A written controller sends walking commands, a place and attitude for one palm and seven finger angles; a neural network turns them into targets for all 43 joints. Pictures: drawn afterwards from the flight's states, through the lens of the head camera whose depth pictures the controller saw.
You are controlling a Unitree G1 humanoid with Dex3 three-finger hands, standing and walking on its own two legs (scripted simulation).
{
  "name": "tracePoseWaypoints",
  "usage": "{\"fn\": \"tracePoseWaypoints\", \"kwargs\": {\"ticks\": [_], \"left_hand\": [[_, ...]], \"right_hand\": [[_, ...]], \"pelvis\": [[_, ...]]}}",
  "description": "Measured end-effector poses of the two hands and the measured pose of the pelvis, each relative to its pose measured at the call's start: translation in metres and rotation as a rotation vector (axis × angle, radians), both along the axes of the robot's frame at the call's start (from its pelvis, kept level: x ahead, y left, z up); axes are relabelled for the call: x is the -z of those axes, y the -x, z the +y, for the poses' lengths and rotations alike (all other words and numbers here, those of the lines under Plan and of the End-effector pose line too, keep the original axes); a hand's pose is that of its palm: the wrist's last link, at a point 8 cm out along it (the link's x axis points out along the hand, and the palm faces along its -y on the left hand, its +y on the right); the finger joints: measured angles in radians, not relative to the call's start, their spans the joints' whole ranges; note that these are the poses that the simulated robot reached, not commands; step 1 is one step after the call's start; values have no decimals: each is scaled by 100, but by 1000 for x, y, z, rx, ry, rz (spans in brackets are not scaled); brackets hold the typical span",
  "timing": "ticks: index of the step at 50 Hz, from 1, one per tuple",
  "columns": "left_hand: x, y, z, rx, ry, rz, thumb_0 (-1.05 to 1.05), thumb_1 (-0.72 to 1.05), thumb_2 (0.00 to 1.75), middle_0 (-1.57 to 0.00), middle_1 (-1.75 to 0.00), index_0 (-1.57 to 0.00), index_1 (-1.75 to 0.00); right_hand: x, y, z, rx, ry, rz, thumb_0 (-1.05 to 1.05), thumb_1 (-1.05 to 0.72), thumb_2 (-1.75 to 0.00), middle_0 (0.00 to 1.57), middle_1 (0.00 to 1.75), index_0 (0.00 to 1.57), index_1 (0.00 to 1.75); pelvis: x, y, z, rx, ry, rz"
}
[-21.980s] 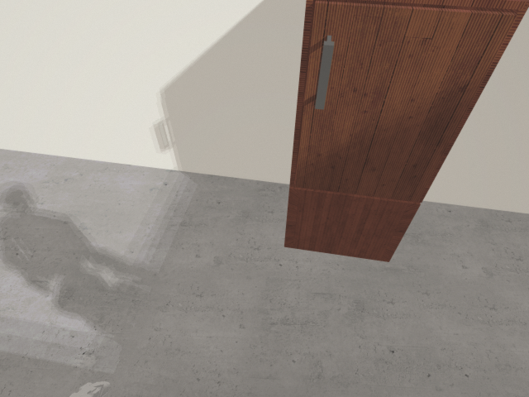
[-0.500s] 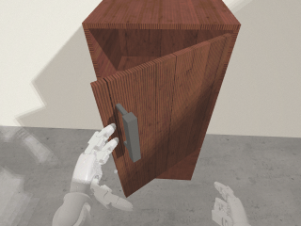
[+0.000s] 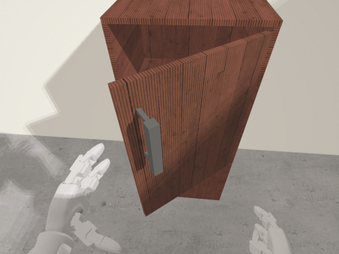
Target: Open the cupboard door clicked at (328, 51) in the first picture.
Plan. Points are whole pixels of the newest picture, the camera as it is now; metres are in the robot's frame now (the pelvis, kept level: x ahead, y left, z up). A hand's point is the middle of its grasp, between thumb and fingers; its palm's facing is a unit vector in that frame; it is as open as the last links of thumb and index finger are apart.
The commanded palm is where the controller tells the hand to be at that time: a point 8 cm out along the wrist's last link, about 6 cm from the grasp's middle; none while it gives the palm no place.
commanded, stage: draw the hand back to the body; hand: left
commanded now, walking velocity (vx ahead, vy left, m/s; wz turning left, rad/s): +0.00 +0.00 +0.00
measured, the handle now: (149, 143) +0.33 +0.08 +0.12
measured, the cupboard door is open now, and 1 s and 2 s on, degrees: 38 38 38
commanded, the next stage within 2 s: step back with the hand held close in 1.54 s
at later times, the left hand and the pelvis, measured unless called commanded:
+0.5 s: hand (68, 196) +0.19 +0.20 +0.14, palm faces +0.04 -0.99 -0.10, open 16.0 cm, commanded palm +0.15 +0.25 +0.16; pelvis +0.00 +0.02 +0.01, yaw +0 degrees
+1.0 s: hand (38, 169) +0.22 +0.26 +0.16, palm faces +0.36 -0.85 -0.38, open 11.0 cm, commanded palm +0.17 +0.31 +0.19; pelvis +0.02 +0.03 +0.03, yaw -2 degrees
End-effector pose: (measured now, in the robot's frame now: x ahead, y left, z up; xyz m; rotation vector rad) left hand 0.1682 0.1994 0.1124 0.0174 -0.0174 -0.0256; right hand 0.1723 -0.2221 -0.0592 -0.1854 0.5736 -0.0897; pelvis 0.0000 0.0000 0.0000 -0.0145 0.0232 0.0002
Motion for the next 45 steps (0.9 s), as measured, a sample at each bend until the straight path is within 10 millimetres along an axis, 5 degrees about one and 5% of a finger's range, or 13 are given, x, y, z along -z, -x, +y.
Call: {"fn": "tracePoseWaypoints", "kwargs": {"ticks": [24, 31, 45], "left_hand": [[-28, 6, 50, -37, -41, -21, -1, -46, 31, -16, -30, -16, -30], [-42, 10, 68, -240, -234, -38, -1, -31, 38, -16, -30, -16, -30], [-61, -4, 95, -366, -371, -57, 0, 15, 57, -18, -30, -18, -30]], "right_hand": [[-17, -4, 32, -31, -7, -75, 1, -90, -90, 20, 30, 20, 30], [-24, -9, 38, -35, 28, -50, 1, -90, -90, 20, 30, 20, 30], [-13, -15, 39, -20, 24, 68, 1, -90, -90, 20, 30, 20, 30]], "pelvis": [[-7, 5, 19, 1, 11, -38], [-16, 1, 23, 13, 11, -59], [-26, -17, 28, 31, -1, -75]]}}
